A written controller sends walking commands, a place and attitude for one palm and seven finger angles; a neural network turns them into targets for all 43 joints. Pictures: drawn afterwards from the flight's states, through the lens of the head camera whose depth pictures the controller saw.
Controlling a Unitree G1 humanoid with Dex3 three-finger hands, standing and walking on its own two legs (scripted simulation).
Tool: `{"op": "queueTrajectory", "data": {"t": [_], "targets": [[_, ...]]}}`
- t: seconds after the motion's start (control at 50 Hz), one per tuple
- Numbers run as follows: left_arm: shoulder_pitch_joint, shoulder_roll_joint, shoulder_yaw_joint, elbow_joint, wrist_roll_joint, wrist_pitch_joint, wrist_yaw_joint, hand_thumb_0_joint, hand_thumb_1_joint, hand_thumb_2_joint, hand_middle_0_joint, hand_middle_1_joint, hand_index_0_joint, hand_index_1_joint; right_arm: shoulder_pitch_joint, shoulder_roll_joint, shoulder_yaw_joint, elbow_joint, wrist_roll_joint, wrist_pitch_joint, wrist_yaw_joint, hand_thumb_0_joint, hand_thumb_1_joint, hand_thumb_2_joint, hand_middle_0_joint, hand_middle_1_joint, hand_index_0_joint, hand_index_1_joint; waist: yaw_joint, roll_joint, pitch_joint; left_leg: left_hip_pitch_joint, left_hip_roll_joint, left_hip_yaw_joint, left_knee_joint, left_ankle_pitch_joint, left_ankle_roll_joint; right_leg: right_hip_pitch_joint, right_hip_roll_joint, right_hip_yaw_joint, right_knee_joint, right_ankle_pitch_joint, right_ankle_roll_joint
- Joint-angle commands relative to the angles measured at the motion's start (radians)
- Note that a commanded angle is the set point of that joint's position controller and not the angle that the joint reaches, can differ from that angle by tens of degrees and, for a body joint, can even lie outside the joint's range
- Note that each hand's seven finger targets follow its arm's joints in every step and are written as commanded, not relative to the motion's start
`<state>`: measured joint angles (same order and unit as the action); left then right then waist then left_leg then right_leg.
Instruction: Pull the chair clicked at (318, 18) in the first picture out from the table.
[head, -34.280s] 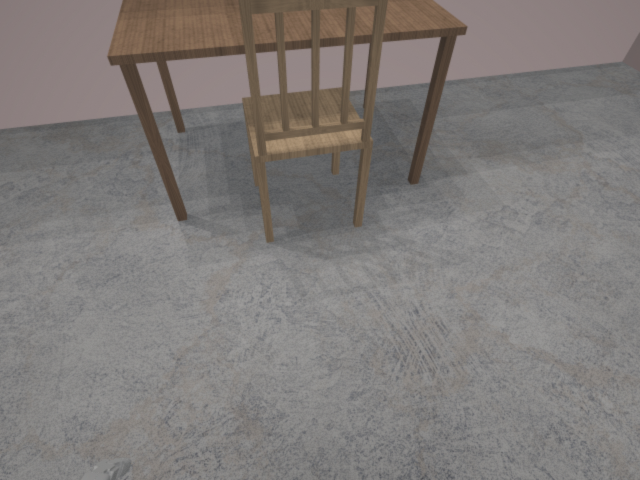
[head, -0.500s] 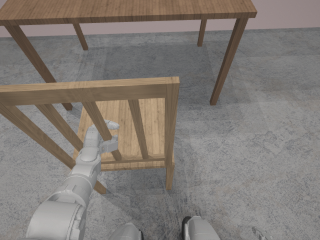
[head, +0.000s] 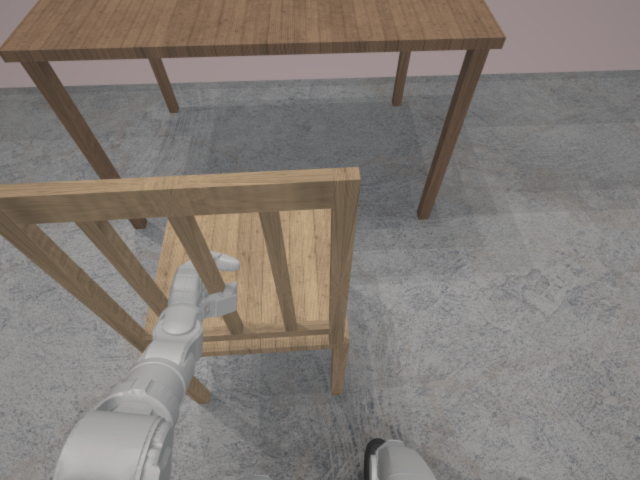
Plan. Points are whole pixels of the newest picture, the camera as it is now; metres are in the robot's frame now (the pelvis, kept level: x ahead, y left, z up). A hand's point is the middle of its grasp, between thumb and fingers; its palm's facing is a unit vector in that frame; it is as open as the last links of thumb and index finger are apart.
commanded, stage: step backward, pulling the chair out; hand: left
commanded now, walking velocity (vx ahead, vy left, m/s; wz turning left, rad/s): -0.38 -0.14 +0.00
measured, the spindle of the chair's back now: (215, 285) +0.38 +0.16 -0.04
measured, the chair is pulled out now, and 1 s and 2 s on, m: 0.44 0.55 0.63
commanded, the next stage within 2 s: stop walking, hand still on the chair in 0.94 s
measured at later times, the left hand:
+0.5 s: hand (223, 313) +0.34 +0.14 -0.05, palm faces +0.00 -0.98 -0.20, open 5.5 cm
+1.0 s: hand (207, 374) +0.25 +0.15 -0.05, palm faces +0.03 -0.98 -0.17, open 5.4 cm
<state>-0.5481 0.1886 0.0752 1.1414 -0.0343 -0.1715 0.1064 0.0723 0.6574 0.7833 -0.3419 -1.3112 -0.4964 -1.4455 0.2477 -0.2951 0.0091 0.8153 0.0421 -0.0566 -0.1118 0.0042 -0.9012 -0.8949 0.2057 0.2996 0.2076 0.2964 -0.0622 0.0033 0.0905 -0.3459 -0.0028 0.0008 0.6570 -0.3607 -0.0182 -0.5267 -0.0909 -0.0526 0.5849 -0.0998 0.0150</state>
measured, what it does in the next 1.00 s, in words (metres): walks backwards: right foot, then left foot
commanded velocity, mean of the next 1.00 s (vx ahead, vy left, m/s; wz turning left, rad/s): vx -0.33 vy -0.05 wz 0.03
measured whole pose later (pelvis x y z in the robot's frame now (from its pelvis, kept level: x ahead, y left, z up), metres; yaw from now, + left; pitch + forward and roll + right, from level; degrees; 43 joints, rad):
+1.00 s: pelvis -0.10 +0.01 +0.01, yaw -2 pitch +1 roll -2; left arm -0.52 0.19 0.07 1.16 -0.05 -0.16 0.08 0.08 0.69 0.78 -0.31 -1.31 -0.50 -1.45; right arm 0.34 -0.26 0.00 0.80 0.03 -0.06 -0.10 0.01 -0.90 -0.90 0.20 0.30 0.21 0.30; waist -0.03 0.04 0.08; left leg -0.34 0.06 -0.03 0.64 -0.32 -0.01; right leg -0.37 -0.03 -0.04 0.62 -0.25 0.01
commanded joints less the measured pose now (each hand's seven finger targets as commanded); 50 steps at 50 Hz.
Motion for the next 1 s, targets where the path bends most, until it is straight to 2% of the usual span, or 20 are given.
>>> {"op": "queueTrajectory", "data": {"t": [0.0,0.06,0.1,0.12,0.16,0.2,0.22,0.26,0.3,0.36,0.42,0.48,0.58,0.64,0.68,0.7,0.78,0.86,0.92,0.98], "targets": [[-0.358,0.215,0.016,-0.221,-0.006,-0.063,0.008,0.000,0.900,0.900,-0.500,-1.450,-0.500,-1.450,0.021,-0.149,-0.046,-0.106,0.000,-0.031,-0.028,0.000,-0.900,-0.900,0.200,0.300,0.200,0.300,0.062,0.155,-0.339,0.039,0.269,-0.228,-0.270,0.361,0.093,0.282,-0.022,0.077,0.065,-0.016,-0.012],[-0.423,0.160,-0.013,-0.280,0.010,-0.072,0.005,0.000,0.900,0.900,-0.500,-1.450,-0.500,-1.450,0.011,-0.106,-0.039,-0.125,-0.020,-0.030,-0.011,0.000,-0.900,-0.900,0.200,0.300,0.200,0.300,0.063,0.245,-0.328,0.057,0.342,-0.215,-0.222,0.647,0.117,0.255,0.001,0.049,0.176,-0.215,-0.019],[-0.382,0.153,-0.015,-0.235,-0.004,-0.067,0.001,0.000,0.900,0.900,-0.500,-1.450,-0.500,-1.450,0.068,-0.117,-0.058,-0.103,-0.014,-0.037,-0.003,0.000,-0.900,-0.900,0.200,0.300,0.200,0.300,0.053,0.080,-0.372,0.243,0.326,-0.213,-0.064,0.960,0.093,0.257,0.007,0.059,0.030,0.011,-0.040],[-0.383,0.133,-0.027,-0.228,0.010,-0.074,-0.002,0.000,0.900,0.900,-0.500,-1.450,-0.500,-1.450,0.077,-0.126,-0.064,-0.092,-0.018,-0.033,0.007,0.000,-0.900,-0.900,0.200,0.300,0.200,0.300,0.045,0.106,-0.405,0.286,0.293,-0.155,0.023,1.018,0.060,0.290,-0.021,0.080,-0.049,0.195,-0.059],[-0.406,0.162,-0.016,-0.225,0.026,-0.099,0.002,0.000,0.900,0.900,-0.500,-1.450,-0.500,-1.450,0.091,-0.116,-0.065,-0.075,-0.014,-0.034,0.013,0.000,-0.900,-0.900,0.200,0.300,0.200,0.300,0.024,0.051,-0.450,0.222,0.211,-0.096,0.127,0.866,-0.005,0.414,-0.108,0.137,-0.081,0.586,-0.111],[-0.357,0.229,0.020,-0.185,0.009,-0.088,0.007,0.000,0.900,0.900,-0.500,-1.450,-0.500,-1.450,0.079,-0.124,-0.065,-0.074,-0.004,-0.030,-0.005,0.000,-0.900,-0.900,0.200,0.300,0.200,0.300,0.027,-0.093,-0.527,0.078,0.115,-0.066,0.183,0.342,-0.038,0.570,-0.228,0.237,-0.052,0.942,-0.177],[-0.369,0.247,0.032,-0.188,0.012,-0.077,0.007,0.000,0.900,0.900,-0.500,-1.450,-0.500,-1.450,0.044,-0.114,-0.058,-0.086,0.000,-0.031,-0.008,0.000,-0.900,-0.900,0.200,0.300,0.200,0.300,0.029,-0.113,-0.504,0.020,0.089,-0.088,0.151,0.033,-0.045,0.556,-0.281,0.246,-0.067,0.914,-0.181],[-0.373,0.275,0.043,-0.204,0.015,-0.066,0.008,0.000,0.900,0.900,-0.500,-1.450,-0.500,-1.450,0.008,-0.096,-0.038,-0.096,0.005,-0.030,-0.011,0.000,-0.900,-0.900,0.200,0.300,0.200,0.300,0.043,-0.085,-0.446,0.010,0.080,-0.090,0.080,-0.087,-0.033,0.469,-0.291,0.226,-0.101,0.675,-0.136],[-0.362,0.277,0.036,-0.199,0.001,-0.047,0.012,0.000,0.900,0.900,-0.500,-1.450,-0.500,-1.450,0.015,-0.115,-0.036,-0.070,0.009,-0.018,-0.022,0.000,-0.900,-0.900,0.200,0.300,0.200,0.300,0.032,-0.070,-0.442,0.076,0.098,-0.084,-0.041,0.080,-0.029,0.444,-0.254,0.187,-0.080,0.565,-0.104],[-0.419,0.236,0.018,-0.271,-0.004,-0.050,0.011,0.000,0.900,0.900,-0.500,-1.450,-0.500,-1.450,-0.008,-0.127,-0.048,-0.117,0.003,-0.010,-0.030,0.000,-0.900,-0.900,0.200,0.300,0.200,0.300,0.040,0.006,-0.477,0.145,0.233,-0.164,-0.133,0.596,0.032,0.394,-0.078,0.089,0.010,0.376,-0.014],[-0.475,0.188,-0.014,-0.292,-0.006,-0.054,-0.001,0.000,0.900,0.900,-0.500,-1.450,-0.500,-1.450,-0.007,-0.111,-0.047,-0.136,-0.004,0.000,-0.020,0.000,-0.900,-0.900,0.200,0.300,0.200,0.300,0.037,0.189,-0.460,0.098,0.279,-0.168,-0.163,0.591,0.063,0.374,-0.029,0.061,0.089,0.146,-0.008],[-0.470,0.210,0.016,-0.269,0.007,-0.073,0.003,0.000,0.900,0.900,-0.500,-1.450,-0.500,-1.450,-0.007,-0.107,-0.054,-0.137,-0.008,-0.014,-0.008,0.000,-0.900,-0.900,0.200,0.300,0.200,0.300,0.051,0.252,-0.437,0.064,0.305,-0.166,-0.157,0.544,0.079,0.333,0.003,0.047,0.104,-0.135,-0.018],[-0.459,0.261,0.038,-0.255,0.009,-0.090,0.007,0.000,0.900,0.900,-0.500,-1.450,-0.500,-1.450,0.014,-0.106,-0.058,-0.123,0.000,-0.032,-0.010,0.000,-0.900,-0.900,0.200,0.300,0.200,0.300,0.038,0.087,-0.465,-0.015,0.215,-0.096,-0.030,0.284,0.026,0.393,-0.086,0.128,0.015,0.132,-0.055],[-0.392,0.336,0.069,-0.202,0.002,-0.064,0.016,0.000,0.900,0.900,-0.500,-1.450,-0.500,-1.450,0.026,-0.098,-0.051,-0.108,0.010,-0.033,-0.010,0.000,-0.900,-0.900,0.200,0.300,0.200,0.300,0.048,-0.180,-0.409,0.031,0.041,-0.018,0.178,-0.177,-0.022,0.157,-0.262,0.295,-0.269,-0.306,-0.112],[-0.373,0.329,0.072,-0.179,0.009,-0.059,0.020,0.000,0.900,0.900,-0.500,-1.450,-0.500,-1.450,0.020,-0.099,-0.048,-0.093,0.000,-0.033,-0.006,0.000,-0.900,-0.900,0.200,0.300,0.200,0.300,0.055,-0.177,-0.400,0.067,0.020,-0.031,0.314,-0.183,-0.015,0.101,-0.292,0.304,-0.353,-0.457,-0.125],[-0.351,0.326,0.067,-0.167,-0.002,-0.048,0.019,0.000,0.900,0.900,-0.500,-1.450,-0.500,-1.450,0.034,-0.108,-0.038,-0.070,-0.003,-0.028,-0.006,0.000,-0.900,-0.900,0.200,0.300,0.200,0.300,0.044,-0.118,-0.395,0.096,0.030,-0.038,0.258,-0.157,-0.012,0.104,-0.280,0.282,-0.337,-0.404,-0.126],[-0.327,0.279,0.066,-0.144,-0.006,-0.060,0.007,0.000,0.900,0.900,-0.500,-1.450,-0.500,-1.450,0.056,-0.100,-0.019,-0.075,0.003,-0.045,-0.012,0.000,-0.900,-0.900,0.200,0.300,0.200,0.300,0.042,-0.187,-0.380,0.122,0.041,-0.016,-0.085,-0.078,0.004,0.203,-0.184,0.149,-0.215,-0.304,-0.056],[-0.397,0.180,0.004,-0.219,-0.008,-0.065,-0.004,0.000,0.900,0.900,-0.500,-1.450,-0.500,-1.450,0.004,-0.115,-0.028,-0.133,-0.009,-0.040,-0.009,0.000,-0.900,-0.900,0.200,0.300,0.200,0.300,0.066,0.307,-0.280,-0.105,0.347,-0.329,-0.347,0.118,0.149,0.261,0.024,0.030,0.243,-0.277,-0.002],[-0.371,0.189,0.016,-0.201,-0.010,-0.054,-0.010,0.000,0.900,0.900,-0.500,-1.450,-0.500,-1.450,0.054,-0.126,-0.050,-0.105,-0.014,-0.032,-0.006,0.000,-0.900,-0.900,0.200,0.300,0.200,0.300,0.070,0.191,-0.295,0.077,0.329,-0.252,-0.182,0.560,0.147,0.243,0.025,0.060,0.106,-0.247,-0.009],[-0.350,0.164,-0.014,-0.167,0.007,-0.064,-0.025,0.000,0.900,0.900,-0.500,-1.450,-0.500,-1.450,0.090,-0.138,-0.060,-0.089,-0.009,-0.048,0.009,0.000,-0.900,-0.900,0.200,0.300,0.200,0.300,0.051,0.102,-0.373,0.221,0.255,-0.182,-0.019,0.758,0.055,0.352,-0.022,0.085,-0.158,0.211,-0.050]]}}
